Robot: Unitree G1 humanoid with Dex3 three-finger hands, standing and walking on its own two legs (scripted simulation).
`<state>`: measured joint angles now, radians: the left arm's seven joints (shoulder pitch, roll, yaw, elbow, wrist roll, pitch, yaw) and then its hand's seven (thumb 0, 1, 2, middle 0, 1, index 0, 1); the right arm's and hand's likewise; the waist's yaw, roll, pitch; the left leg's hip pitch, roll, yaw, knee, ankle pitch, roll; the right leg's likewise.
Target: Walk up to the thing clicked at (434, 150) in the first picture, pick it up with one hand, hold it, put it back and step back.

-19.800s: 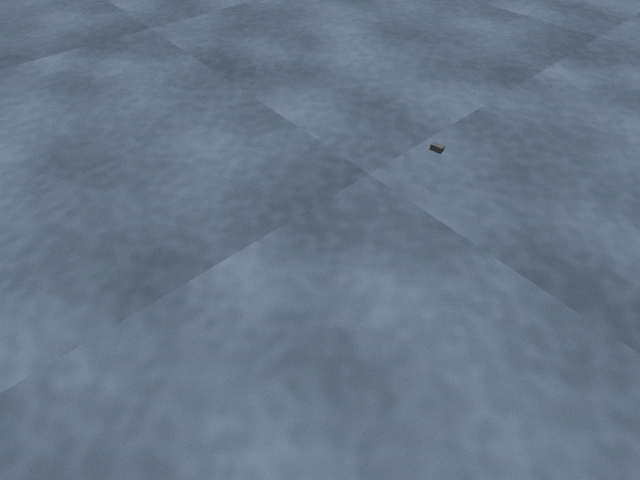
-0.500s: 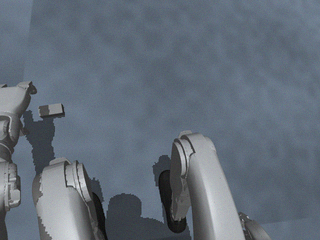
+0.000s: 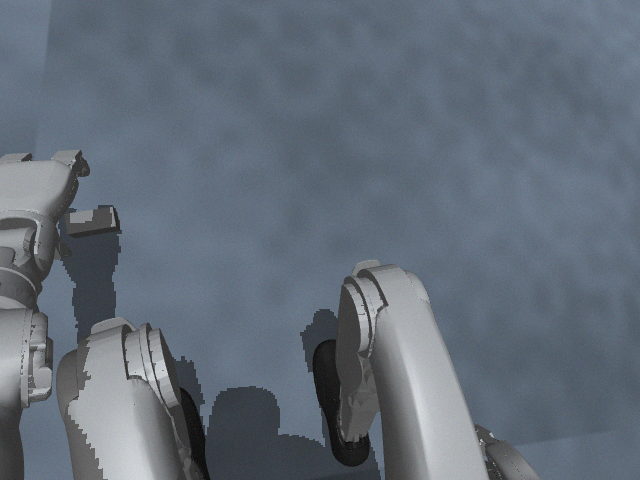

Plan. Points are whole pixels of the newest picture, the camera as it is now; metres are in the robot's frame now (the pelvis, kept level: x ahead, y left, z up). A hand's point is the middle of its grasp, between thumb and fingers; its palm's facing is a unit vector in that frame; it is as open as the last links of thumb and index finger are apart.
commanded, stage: approach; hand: left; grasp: from above
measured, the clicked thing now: (93, 222) +0.49 +0.24 -0.30
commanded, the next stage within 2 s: close in in 0.56 s
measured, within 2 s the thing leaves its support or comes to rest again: neither
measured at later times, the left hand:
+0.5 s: hand (49, 221) +0.46 +0.26 -0.19, palm faces -0.49 -0.05 -0.87, open 12.7 cm
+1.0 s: hand (64, 217) +0.47 +0.25 -0.20, palm faces -0.48 -0.07 -0.87, open 12.6 cm
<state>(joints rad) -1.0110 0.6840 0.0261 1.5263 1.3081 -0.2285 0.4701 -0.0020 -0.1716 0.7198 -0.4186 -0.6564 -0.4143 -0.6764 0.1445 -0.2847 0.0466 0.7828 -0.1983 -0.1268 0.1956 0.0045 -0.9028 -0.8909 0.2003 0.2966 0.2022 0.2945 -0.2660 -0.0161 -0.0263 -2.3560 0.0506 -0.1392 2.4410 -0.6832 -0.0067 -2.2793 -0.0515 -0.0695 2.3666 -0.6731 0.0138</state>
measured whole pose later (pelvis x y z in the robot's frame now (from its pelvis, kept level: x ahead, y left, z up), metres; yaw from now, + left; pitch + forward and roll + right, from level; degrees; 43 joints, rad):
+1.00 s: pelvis +0.00 +0.00 +0.00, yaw -1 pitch +33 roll -8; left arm -1.05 0.74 0.11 1.64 1.32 -0.19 0.49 0.00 -0.25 0.79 -0.34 -0.71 -0.33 -0.73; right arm 0.16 -0.29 0.09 0.74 -0.21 -0.14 0.22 0.00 -0.90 -0.89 0.20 0.30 0.20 0.29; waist -0.33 -0.02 0.01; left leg -2.37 0.06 -0.16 2.46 -0.69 0.00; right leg -2.29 -0.04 -0.08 2.37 -0.66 0.02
